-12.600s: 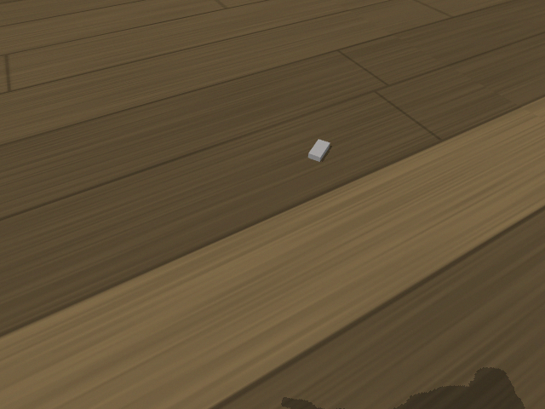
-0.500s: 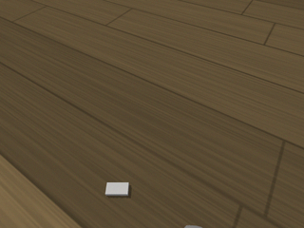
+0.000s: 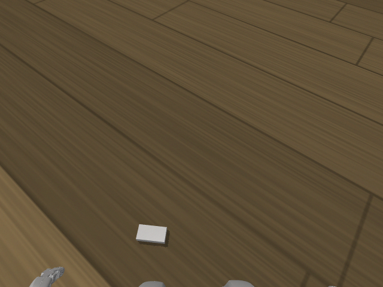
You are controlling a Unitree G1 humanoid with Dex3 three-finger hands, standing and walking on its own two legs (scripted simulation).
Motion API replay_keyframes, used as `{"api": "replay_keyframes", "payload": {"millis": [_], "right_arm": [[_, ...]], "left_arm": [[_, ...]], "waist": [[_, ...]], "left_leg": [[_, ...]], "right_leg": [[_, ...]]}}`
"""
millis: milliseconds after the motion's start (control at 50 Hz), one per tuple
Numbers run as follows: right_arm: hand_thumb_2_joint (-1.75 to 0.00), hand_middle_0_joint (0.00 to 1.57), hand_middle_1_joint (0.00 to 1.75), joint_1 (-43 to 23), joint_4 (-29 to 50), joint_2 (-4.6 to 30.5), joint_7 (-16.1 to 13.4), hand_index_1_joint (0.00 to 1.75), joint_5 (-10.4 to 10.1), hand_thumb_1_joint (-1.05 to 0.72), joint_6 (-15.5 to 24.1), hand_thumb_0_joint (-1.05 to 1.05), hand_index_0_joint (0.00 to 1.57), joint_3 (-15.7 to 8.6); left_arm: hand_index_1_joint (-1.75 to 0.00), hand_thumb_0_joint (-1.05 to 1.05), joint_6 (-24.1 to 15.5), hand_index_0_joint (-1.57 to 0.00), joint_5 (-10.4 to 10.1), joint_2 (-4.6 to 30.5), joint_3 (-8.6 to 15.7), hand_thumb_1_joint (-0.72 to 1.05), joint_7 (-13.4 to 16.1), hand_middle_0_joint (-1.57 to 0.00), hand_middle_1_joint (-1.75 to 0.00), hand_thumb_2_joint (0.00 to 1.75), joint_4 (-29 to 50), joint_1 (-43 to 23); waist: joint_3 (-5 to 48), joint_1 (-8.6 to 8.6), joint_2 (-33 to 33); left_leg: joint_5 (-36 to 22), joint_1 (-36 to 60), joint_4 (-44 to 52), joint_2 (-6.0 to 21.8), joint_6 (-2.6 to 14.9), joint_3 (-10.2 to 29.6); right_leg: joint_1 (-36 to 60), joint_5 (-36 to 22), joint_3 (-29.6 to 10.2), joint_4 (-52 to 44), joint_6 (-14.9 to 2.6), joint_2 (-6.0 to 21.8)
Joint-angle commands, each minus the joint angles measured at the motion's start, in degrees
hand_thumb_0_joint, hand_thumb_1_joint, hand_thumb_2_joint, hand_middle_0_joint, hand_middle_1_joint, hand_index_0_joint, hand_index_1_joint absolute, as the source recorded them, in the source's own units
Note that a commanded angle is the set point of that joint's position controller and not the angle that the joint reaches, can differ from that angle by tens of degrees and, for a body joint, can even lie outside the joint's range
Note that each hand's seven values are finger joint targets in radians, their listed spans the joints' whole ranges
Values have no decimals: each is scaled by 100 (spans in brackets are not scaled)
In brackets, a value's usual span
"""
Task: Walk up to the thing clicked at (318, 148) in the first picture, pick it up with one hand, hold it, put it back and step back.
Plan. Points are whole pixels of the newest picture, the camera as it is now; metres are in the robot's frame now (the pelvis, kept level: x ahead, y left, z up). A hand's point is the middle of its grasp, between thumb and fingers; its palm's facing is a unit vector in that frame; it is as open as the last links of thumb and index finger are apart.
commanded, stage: walk up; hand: left
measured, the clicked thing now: (151, 233) +0.41 +0.20 -0.74
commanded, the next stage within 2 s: stand in 1.12 s
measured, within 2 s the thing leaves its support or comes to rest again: neither
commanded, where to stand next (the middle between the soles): +0.05 +0.01 m, yaw -3 degrees
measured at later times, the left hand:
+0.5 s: hand out of the picture +0.09 +0.26 -0.13, palm faces -0.04 -0.94 -0.35, open 7.3 cm
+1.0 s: hand out of the picture +0.06 +0.27 -0.13, palm faces -0.07 -0.93 -0.35, open 7.3 cm
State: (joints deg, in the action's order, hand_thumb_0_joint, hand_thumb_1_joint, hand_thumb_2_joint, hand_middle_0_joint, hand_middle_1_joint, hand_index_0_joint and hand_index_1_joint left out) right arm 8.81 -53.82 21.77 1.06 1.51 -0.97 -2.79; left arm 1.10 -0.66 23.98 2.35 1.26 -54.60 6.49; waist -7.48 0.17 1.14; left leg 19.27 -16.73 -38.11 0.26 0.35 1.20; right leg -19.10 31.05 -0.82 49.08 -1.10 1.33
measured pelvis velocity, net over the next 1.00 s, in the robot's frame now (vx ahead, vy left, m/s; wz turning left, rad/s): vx -0.01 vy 0.01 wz -0.05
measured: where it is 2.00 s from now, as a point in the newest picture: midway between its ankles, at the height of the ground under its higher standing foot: outside the picture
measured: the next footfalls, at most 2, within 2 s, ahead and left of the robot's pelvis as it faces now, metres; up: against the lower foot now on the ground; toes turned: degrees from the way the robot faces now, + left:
none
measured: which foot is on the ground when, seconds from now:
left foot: down 0.00-1.00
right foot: down 0.00-1.00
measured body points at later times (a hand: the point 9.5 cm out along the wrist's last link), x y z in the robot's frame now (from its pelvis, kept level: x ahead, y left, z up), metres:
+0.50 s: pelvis -0.01 +0.01 +0.02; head +0.01 +0.01 +0.47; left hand +0.09 +0.31 -0.10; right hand +0.10 -0.29 -0.11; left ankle +0.01 +0.12 -0.72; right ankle -0.02 -0.12 -0.72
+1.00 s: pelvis -0.01 +0.01 +0.03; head +0.00 +0.01 +0.47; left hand +0.07 +0.32 -0.11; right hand +0.04 -0.29 -0.11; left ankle +0.01 +0.12 -0.72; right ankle -0.02 -0.12 -0.72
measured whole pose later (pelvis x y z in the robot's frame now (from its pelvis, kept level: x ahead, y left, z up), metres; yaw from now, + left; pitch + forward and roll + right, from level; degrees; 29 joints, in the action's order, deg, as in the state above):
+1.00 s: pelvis -0.01 +0.01 +0.03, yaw -3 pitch -3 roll +0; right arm 6.2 -65.1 20.1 1.1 0.6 -0.3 -1.2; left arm -0.3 0.6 20.1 0.4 -0.5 -65.5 6.9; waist -3.9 0.2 -0.6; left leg 8.5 -7.6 -18.7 0.2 0.6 -2.2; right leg -6.2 10.0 -1.7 18.8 1.4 1.1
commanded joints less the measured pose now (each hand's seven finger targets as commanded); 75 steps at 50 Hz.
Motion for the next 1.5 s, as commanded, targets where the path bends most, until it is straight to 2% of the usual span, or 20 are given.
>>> {"api": "replay_keyframes", "payload": {"millis": [0, 20, 40, 60, 80, 100, 120, 160, 180, 240, 360, 520, 740, 880, 1080, 1120, 1160, 1260, 1340, 1480], "right_arm": [[-90, 20, 30, -352, 385, 1426, -165, 30, -53, -90, 172, 0, 20, -272], [-90, 20, 30, -348, 362, 1391, -157, 30, -87, -90, 151, 0, 20, -248], [-90, 20, 30, -419, 371, 1411, -152, 30, -130, -90, 118, 0, 20, -235], [-90, 20, 30, -359, 366, 1221, -149, 30, -204, -90, 117, 0, 20, -175], [-90, 20, 30, -353, 392, 1082, -140, 30, -246, -90, 124, 0, 20, -122], [-90, 20, 30, -255, 259, 1087, -158, 30, -243, -90, 83, 0, 20, -137], [-90, 20, 30, -152, 112, 1087, -162, 30, -192, -90, 86, 0, 20, -156], [-90, 20, 30, -564, 55, 1249, -116, 30, -173, -90, 178, 0, 20, -160], [-90, 20, 30, -645, 42, 1246, -100, 30, -173, -90, 193, 0, 20, -147], [-90, 20, 30, -669, -105, 1177, -93, 30, -187, -90, 220, 0, 20, -74], [-90, 20, 30, -889, -419, 1105, -80, 30, -160, -90, 210, 0, 20, -36], [-90, 20, 30, -927, -622, 1070, -64, 30, -133, -90, 237, 0, 20, -33], [-90, 20, 30, -795, -705, 1097, -61, 30, -79, -90, 233, 0, 20, -66], [-90, 20, 30, -630, -713, 1081, -73, 30, -108, -90, 245, 0, 20, -85], [-90, 20, 30, -575, -755, 1075, -80, 30, -126, -90, 219, 0, 20, -80], [-90, 20, 30, -543, -800, 1032, -94, 30, -82, -90, 241, 0, 20, -31], [-90, 20, 30, -523, -814, 1089, -97, 30, -82, -90, 249, 0, 20, -41], [-90, 20, 30, -560, -804, 1073, -97, 30, -91, -90, 299, 0, 20, -30], [-90, 20, 30, -587, -801, 1059, -121, 30, -113, -90, 309, 0, 20, -13], [-90, 20, 30, -610, -797, 1055, -121, 30, -100, -90, 267, 0, 20, 15]], "left_arm": [[-30, 0, -233, -20, -35, 926, 192, 90, 23, -20, -30, 90, 151, 323], [-30, 0, -256, -20, 3, 848, 179, 90, 14, -20, -30, 90, 53, 318], [-30, 0, -284, -20, 40, 855, 177, 90, 29, -20, -30, 90, -47, 445], [-30, 0, -345, -20, 104, 1102, 200, 90, 57, -20, -30, 90, -50, 379], [-30, 0, -392, -20, 141, 1347, 220, 90, 62, -20, -30, 90, -7, 201], [-30, 0, -361, -20, 87, 1560, 228, 90, 3, -20, -30, 90, 36, -149], [-30, 0, -362, -20, 92, 1407, 168, 90, -24, -20, -30, 90, 120, -398], [-30, 0, -331, -20, 26, 1089, 72, 90, -47, -20, -30, 90, -32, -335], [-30, 0, -314, -20, 32, 1045, 55, 90, -52, -20, -30, 90, -105, -261], [-30, 0, -328, -20, 40, 1018, 51, 90, -66, -20, -30, 90, -222, -283], [-30, 0, -305, -20, 38, 942, 20, 90, -85, -20, -30, 90, -470, -364], [-30, 0, -308, -20, 89, 917, 36, 90, -95, -20, -30, 90, -644, -354], [-30, 0, -270, -20, 123, 889, 42, 90, -119, -20, -30, 90, -733, -325], [-30, 0, -285, -20, 115, 876, 38, 90, -111, -20, -30, 90, -733, -289], [-30, 0, -283, -20, 112, 876, 28, 90, -82, -20, -30, 90, -730, -298], [-30, 0, -276, -20, 118, 830, -32, 90, -88, -20, -30, 90, -762, -205], [-30, 0, -280, -20, 128, 840, -30, 90, -90, -20, -30, 90, -738, -197], [-30, 0, -325, -20, 123, 887, -24, 90, -85, -20, -30, 90, -692, -188], [-30, 0, -328, -20, 119, 898, -20, 90, -76, -20, -30, 90, -675, -195], [-30, 0, -308, -20, 125, 879, -30, 90, -69, -20, -30, 90, -673, -202]], "waist": [[991, -154, -1282], [1049, -163, -1168], [1085, -231, -989], [1244, -165, -485], [1241, -63, -49], [1108, 63, 317], [998, 206, 323], [1043, 19, 65], [1027, -39, 185], [1091, -29, 155], [887, -78, -49], [915, -88, -93], [668, -52, -215], [855, -22, -126], [924, 10, -66], [778, 23, 46], [723, 28, -57], [968, 27, -62], [1062, 30, -88], [812, 16, -51]], "left_leg": [[-3641, 953, 775, 1212, 1028, 1088], [-3608, 938, 625, 1150, 872, 1009], [-3414, 694, 508, 1159, 735, 964], [-3100, 479, 320, 957, 472, 802], [-2336, 117, 248, 556, 206, 549], [-806, 638, 358, 254, 101, 277], [-795, 975, 781, 336, 104, 296], [-2038, 1196, 1264, 649, 299, 580], [-2247, 1222, 1290, 724, 396, 603], [-2276, 1262, 1511, 713, 330, 485], [-1552, 1260, 2029, 637, 159, 431], [-1400, 1332, 2272, 685, 131, 394], [-346, 928, 2593, 716, 130, 509], [-945, 1136, 2397, 698, 131, 423], [-1173, 1203, 2284, 692, 141, 385], [-787, 1055, 2470, 727, 89, 425], [-729, 1063, 2466, 721, 97, 399], [-1728, 1298, 2274, 759, 98, 348], [-2085, 1427, 2199, 778, 78, 319], [-1626, 1217, 2286, 759, 64, 332]], "right_leg": [[179, -306, 94, -996, -27, 17], [526, -861, 158, -1748, -26, -27], [1056, -1820, 58, -2407, -45, 54], [1562, -2993, -467, -2499, -169, 384], [1664, -3666, -1239, -2499, -436, 961], [892, -3649, -1478, -2400, -840, 1362], [635, -3580, -1298, -2309, -758, 1278], [745, -3348, -522, -2213, -181, 620], [804, -3121, -429, -2280, -87, 511], [1114, -3131, -493, -2565, -77, 548], [1158, -2712, -545, -3098, -50, 586], [1262, -2651, -510, -3375, -11, 568], [1088, -2139, -520, -3409, -16, 484], [1130, -2444, -556, -3349, -3, 512], [1110, -2601, -555, -3304, -7, 509], [1059, -1981, -536, -3428, 0, 528], [972, -1961, -569, -3448, 1, 548], [1196, -2743, -555, -3354, 5, 607], [1305, -3142, -512, -3296, 19, 614], [1217, -2705, -515, -3464, 29, 612]]}}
